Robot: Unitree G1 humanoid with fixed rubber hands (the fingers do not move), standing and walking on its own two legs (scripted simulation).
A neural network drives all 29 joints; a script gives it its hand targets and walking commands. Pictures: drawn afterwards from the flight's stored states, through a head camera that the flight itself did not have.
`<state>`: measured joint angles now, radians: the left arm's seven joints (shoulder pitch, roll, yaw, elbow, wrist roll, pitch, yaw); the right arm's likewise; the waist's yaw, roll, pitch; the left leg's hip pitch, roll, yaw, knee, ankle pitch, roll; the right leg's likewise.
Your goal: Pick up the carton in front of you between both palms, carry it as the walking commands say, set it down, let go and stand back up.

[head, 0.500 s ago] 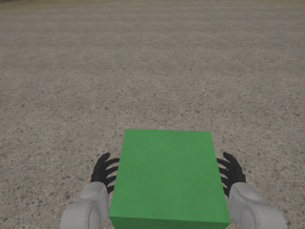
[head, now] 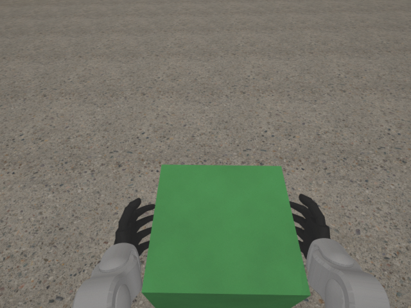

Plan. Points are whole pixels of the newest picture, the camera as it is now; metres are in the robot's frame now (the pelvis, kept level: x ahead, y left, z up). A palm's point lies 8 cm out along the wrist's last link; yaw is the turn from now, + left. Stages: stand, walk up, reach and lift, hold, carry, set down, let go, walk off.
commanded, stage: carry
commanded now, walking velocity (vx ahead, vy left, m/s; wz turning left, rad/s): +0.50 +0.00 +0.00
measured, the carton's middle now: (219, 247) +0.25 +0.00 +0.03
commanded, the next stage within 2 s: none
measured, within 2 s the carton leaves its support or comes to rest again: neither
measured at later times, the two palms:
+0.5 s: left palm (158, 129) +0.54 +0.14 +0.09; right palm (273, 124) +0.55 -0.16 +0.09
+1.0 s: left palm (157, 80) +0.80 +0.17 +0.10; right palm (248, 78) +0.80 -0.13 +0.10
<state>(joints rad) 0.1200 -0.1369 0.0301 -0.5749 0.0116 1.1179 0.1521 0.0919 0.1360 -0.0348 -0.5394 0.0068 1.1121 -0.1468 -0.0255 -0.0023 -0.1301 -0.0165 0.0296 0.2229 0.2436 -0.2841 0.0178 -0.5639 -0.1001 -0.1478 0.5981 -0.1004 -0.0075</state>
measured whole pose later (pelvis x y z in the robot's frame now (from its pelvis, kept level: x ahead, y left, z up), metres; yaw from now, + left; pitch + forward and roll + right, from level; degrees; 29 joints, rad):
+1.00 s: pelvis +0.58 +0.02 -0.01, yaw +1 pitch +1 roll +0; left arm 0.08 -0.14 0.03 -0.58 0.02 1.15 0.15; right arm 0.07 0.13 -0.04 -0.56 -0.01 1.14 -0.14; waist -0.01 0.01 -0.11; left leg -0.17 0.04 0.22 0.46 -0.31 0.02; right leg -0.28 -0.05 -0.16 0.46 -0.20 -0.02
